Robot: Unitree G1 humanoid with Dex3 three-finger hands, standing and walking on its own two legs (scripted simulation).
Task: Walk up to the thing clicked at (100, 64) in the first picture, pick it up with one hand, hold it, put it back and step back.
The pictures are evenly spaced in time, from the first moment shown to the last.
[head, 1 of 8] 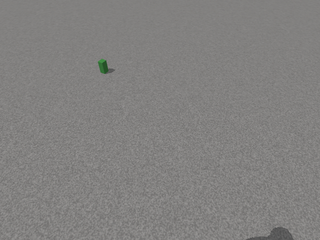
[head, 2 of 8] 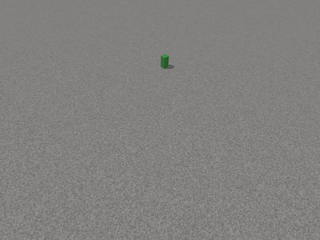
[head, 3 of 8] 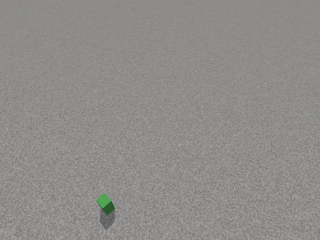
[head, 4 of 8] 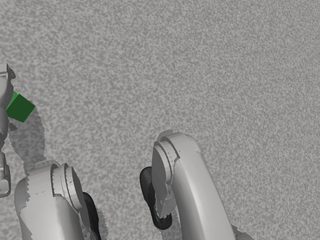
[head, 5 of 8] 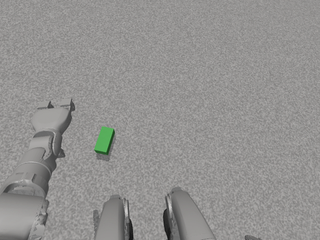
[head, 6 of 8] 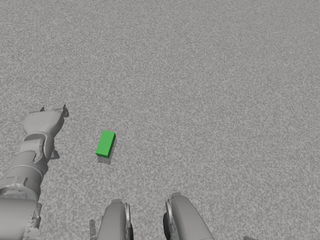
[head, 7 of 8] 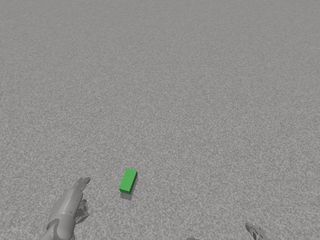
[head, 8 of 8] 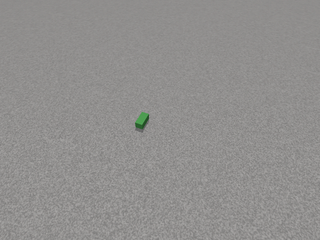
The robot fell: no
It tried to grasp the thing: yes
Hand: left
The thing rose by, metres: 0.09
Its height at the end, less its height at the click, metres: -0.04
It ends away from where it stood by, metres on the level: 0.10
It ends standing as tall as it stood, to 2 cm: no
